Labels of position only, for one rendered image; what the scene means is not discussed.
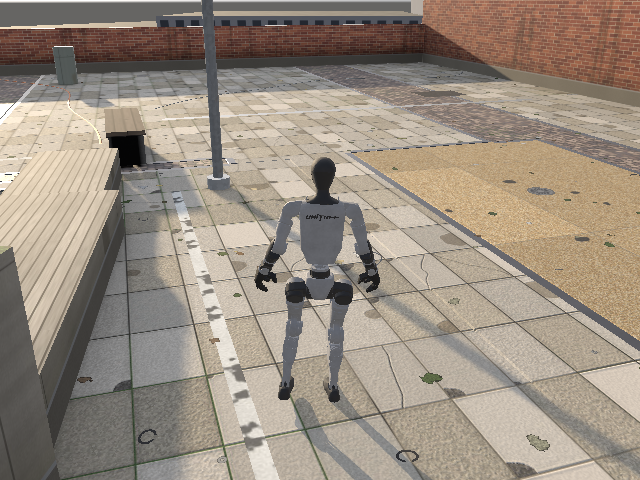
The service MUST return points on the robot left foot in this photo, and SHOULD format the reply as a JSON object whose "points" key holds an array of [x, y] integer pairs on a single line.
{"points": [[284, 392]]}

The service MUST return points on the robot right upper arm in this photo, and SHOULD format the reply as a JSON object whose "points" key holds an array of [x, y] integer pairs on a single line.
{"points": [[353, 211]]}

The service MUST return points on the right robot hand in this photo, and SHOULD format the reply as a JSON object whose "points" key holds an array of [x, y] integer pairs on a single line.
{"points": [[364, 277]]}

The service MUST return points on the robot right forearm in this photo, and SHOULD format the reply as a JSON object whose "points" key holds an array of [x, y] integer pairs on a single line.
{"points": [[369, 261]]}

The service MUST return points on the robot left forearm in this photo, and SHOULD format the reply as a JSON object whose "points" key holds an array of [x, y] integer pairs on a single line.
{"points": [[269, 260]]}

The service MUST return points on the right robot shin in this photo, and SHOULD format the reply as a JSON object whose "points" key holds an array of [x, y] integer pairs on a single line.
{"points": [[334, 357]]}

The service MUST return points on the left robot hand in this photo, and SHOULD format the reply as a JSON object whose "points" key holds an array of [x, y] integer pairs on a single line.
{"points": [[260, 277]]}

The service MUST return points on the robot left upper arm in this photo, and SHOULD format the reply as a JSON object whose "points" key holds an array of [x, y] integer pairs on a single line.
{"points": [[290, 209]]}

